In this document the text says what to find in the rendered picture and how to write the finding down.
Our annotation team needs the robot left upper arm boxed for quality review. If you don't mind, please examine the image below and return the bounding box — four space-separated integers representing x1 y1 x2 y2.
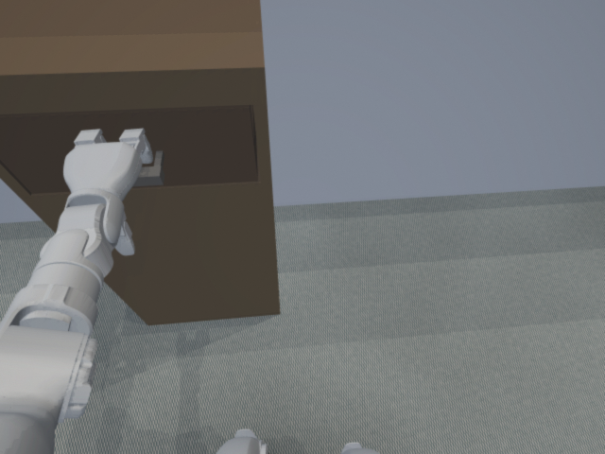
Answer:
0 325 98 454

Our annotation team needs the handle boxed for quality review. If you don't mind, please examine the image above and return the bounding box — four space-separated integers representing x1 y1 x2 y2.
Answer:
134 150 164 186

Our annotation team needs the drawer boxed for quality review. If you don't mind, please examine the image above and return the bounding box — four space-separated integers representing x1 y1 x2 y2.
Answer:
0 105 258 194

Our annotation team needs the cabinet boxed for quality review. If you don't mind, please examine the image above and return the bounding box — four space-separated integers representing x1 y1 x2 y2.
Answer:
0 0 281 325

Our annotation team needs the left robot hand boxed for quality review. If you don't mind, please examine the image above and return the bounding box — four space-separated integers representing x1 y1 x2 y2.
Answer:
63 129 153 255

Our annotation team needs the robot left shin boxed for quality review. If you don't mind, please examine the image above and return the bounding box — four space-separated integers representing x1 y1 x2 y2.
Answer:
234 429 259 441

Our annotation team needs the left robot forearm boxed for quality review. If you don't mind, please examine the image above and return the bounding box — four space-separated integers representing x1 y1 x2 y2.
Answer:
0 188 124 339

